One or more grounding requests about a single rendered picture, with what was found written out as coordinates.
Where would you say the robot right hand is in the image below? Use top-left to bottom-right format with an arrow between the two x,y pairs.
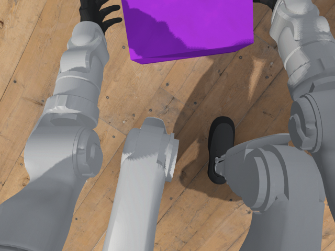
253,0 -> 277,12

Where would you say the left robot shin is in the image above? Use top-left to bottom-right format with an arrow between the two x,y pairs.
120,117 -> 167,167

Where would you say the robot left forearm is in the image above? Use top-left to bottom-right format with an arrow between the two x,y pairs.
24,21 -> 109,172

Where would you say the carton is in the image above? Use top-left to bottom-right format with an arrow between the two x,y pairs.
121,0 -> 254,64

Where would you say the robot left upper arm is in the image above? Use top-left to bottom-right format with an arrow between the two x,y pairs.
0,126 -> 103,251

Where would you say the robot left hand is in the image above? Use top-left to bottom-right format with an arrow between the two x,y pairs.
79,0 -> 122,35

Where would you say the right robot thigh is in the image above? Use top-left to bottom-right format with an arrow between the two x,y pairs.
238,144 -> 325,251

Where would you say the robot right forearm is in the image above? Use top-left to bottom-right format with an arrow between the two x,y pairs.
269,0 -> 335,101

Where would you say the robot right upper arm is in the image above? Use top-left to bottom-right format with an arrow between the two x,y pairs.
288,89 -> 335,222

